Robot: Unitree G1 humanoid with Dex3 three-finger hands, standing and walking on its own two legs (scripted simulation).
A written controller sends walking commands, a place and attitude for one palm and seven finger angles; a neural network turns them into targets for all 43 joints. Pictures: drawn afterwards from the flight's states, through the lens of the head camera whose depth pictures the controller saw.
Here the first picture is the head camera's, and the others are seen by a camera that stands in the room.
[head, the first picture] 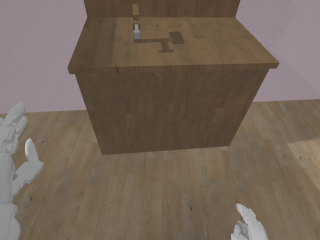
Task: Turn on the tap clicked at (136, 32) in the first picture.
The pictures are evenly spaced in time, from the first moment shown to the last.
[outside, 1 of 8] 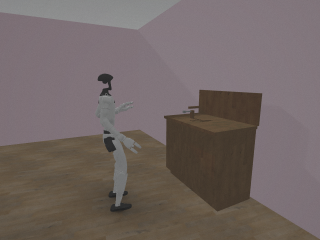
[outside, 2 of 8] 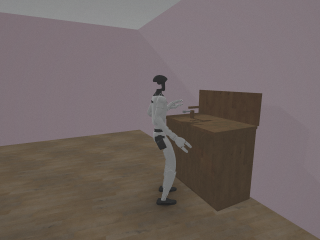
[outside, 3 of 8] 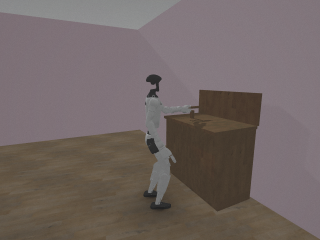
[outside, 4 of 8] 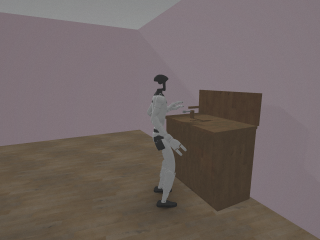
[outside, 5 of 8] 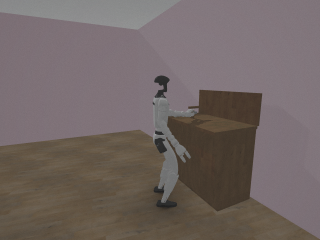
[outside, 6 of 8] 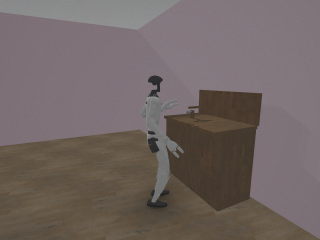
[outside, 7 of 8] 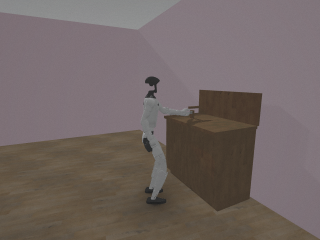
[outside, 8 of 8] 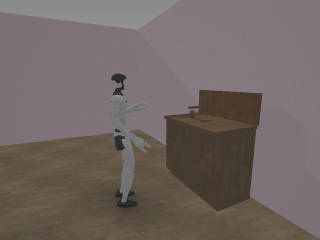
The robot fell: no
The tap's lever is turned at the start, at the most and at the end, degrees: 0 87 76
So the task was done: yes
